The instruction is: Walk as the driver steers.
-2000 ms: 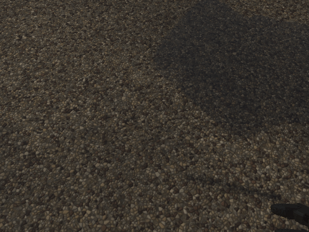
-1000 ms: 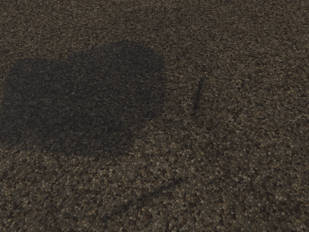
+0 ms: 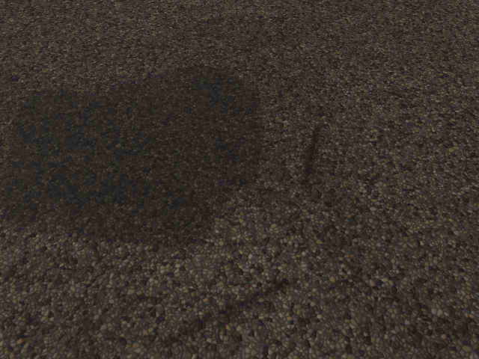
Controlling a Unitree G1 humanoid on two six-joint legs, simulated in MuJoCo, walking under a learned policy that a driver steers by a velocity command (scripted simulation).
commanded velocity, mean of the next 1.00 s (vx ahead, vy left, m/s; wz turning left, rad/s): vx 0.38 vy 0.00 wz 0.00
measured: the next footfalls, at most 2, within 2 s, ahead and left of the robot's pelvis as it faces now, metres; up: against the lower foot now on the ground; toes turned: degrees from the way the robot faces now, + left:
right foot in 0.32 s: +0.10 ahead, -0.16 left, +0.00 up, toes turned -4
left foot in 0.72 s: +0.47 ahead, +0.06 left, +0.00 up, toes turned +2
